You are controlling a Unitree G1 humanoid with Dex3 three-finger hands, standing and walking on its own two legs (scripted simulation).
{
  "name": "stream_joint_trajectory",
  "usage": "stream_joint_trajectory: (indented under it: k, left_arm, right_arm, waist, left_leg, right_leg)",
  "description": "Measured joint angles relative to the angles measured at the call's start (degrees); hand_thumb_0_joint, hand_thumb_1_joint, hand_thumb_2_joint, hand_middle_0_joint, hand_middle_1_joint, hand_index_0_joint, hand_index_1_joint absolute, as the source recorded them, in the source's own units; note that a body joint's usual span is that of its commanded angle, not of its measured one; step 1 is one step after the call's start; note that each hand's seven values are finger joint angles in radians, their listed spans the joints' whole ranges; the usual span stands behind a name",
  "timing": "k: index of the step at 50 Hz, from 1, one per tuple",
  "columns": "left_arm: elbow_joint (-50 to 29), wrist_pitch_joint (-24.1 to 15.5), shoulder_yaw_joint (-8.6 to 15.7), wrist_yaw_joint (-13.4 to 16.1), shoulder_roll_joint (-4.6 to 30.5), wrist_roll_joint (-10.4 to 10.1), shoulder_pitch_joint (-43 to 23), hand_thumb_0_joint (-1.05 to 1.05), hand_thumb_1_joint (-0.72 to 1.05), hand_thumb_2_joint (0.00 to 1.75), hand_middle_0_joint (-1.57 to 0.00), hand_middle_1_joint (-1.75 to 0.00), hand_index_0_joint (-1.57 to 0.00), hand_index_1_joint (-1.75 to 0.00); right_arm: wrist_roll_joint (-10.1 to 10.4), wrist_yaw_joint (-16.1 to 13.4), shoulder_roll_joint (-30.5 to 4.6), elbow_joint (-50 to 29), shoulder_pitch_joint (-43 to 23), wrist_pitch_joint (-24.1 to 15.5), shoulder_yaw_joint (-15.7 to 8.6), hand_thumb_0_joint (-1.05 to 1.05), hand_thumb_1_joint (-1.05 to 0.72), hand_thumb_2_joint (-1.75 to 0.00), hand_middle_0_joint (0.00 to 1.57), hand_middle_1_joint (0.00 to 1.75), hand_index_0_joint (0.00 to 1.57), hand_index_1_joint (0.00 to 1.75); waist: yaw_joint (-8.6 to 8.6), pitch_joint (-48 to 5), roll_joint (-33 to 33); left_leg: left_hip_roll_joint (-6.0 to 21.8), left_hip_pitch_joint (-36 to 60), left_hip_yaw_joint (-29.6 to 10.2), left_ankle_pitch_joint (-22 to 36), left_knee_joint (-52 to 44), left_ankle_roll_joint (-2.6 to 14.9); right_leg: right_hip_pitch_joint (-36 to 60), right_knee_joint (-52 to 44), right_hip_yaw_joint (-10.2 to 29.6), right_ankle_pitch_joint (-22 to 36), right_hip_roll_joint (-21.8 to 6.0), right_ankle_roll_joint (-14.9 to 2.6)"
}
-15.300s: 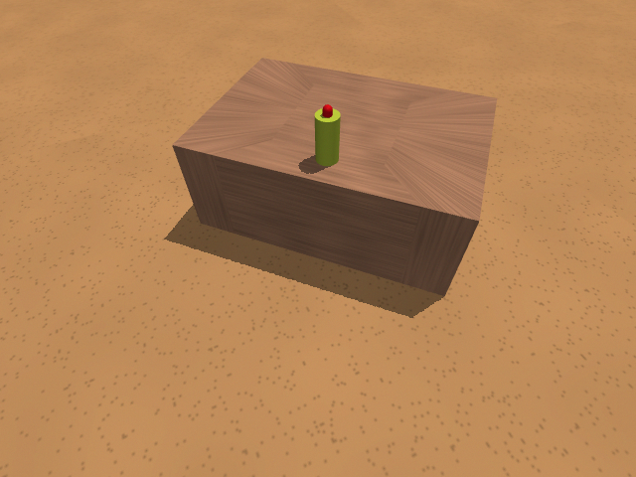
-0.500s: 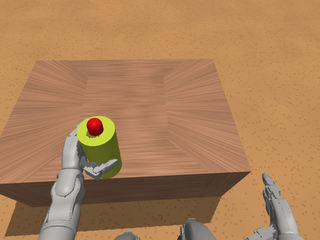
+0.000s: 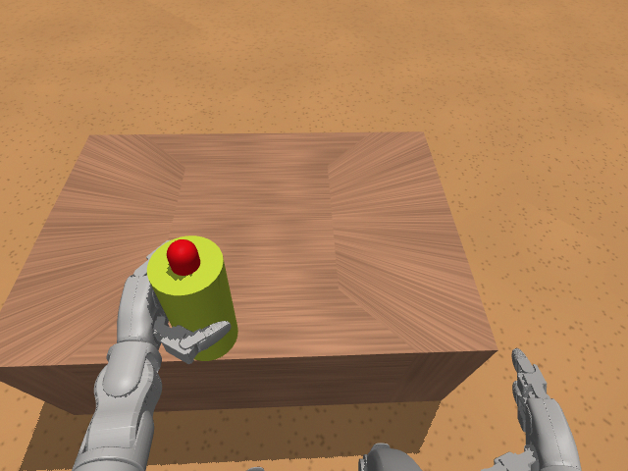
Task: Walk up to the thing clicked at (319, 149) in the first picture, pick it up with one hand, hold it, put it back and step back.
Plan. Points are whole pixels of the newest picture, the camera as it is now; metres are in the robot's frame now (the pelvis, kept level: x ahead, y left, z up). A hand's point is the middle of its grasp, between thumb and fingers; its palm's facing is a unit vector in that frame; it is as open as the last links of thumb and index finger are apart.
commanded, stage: hold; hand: left
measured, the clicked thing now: (197, 296) +0.32 +0.15 +0.05
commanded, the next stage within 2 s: none
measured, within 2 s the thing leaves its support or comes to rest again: neither
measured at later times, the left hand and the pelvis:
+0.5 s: hand (182, 309) +0.31 +0.16 +0.04, palm faces +0.02 -1.00 -0.03, open 11.1 cm; pelvis +0.00 +0.00 +0.01, yaw +0 degrees
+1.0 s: hand (182, 311) +0.31 +0.17 +0.04, palm faces +0.01 -1.00 -0.02, open 11.1 cm; pelvis +0.00 +0.00 +0.01, yaw +0 degrees
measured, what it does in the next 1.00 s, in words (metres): stands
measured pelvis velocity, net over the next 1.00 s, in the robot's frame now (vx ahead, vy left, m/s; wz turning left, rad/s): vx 0.00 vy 0.00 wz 0.01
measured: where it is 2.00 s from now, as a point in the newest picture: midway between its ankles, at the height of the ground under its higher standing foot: outside the picture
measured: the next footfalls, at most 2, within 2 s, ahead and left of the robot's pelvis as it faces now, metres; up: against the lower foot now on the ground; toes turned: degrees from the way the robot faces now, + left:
none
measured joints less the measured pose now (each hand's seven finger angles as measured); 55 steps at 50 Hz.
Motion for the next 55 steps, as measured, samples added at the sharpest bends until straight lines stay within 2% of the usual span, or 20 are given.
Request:
stream_joint_trajectory:
  k: [16, 28, 47, 55]
  left_arm:
    - [-0.9, -0.1, 1.3, -1.8, 0.5, -0.9, 2.0, 0.0, -0.54, 1.14, -0.63, -1.02, -0.65, -1.03]
    - [-0.1, -0.5, 0.9, -2.4, 0.7, -1.1, 1.1, 0.0, -0.54, 1.14, -0.63, -1.02, -0.65, -1.03]
    - [2.1, -1.8, 1.6, -3.0, 0.6, -1.1, 0.6, 0.0, -0.54, 1.14, -0.63, -1.02, -0.65, -1.03]
    - [0.3, -2.4, 1.2, -3.7, 1.0, -1.6, 2.1, 0.0, -0.54, 1.14, -0.63, -1.02, -0.65, -1.03]
  right_arm:
    - [0.2, -0.3, 0.3, 4.2, -1.4, -2.0, 0.4, -0.01, 0.54, -0.06, 0.06, 0.05, 0.05, 0.06]
    - [0.0, -0.3, 0.1, 7.2, -2.9, -3.6, 0.5, -0.01, 0.54, -0.06, 0.06, 0.05, 0.06, 0.06]
    - [-0.1, 0.0, 0.3, 10.6, -4.5, -3.6, 0.5, -0.01, 0.53, -0.06, 0.06, 0.05, 0.05, 0.06]
    - [-0.1, 0.2, 0.1, 10.4, -4.1, -4.4, 0.7, -0.01, 0.53, -0.06, 0.06, 0.05, 0.05, 0.06]
  waist:
    - [0.32, 0.7, 0.0]
    - [0.35, 1.0, 0.2]
    - [0.24, 1.3, 0.0]
    - [0.32, 1.4, 0.2]
  left_leg:
    - [0.0, 2.1, -0.4, 0.8, -1.7, -0.1]
    - [-0.1, 2.6, -0.5, 1.2, -2.2, 0.05]
    - [-0.1, 2.7, -0.4, 1.4, -2.7, 0.08]
    - [-0.1, 2.6, -0.6, 1.2, -2.4, 0.02]
  right_leg:
    - [2.4, -1.8, -0.5, 0.7, 0.1, -0.11]
    - [3.0, -2.7, -0.5, 1.2, 0.0, 0.06]
    - [3.2, -3.2, -0.4, 1.5, 0.0, 0.09]
    - [3.1, -3.0, -0.5, 1.3, 0.0, 0.06]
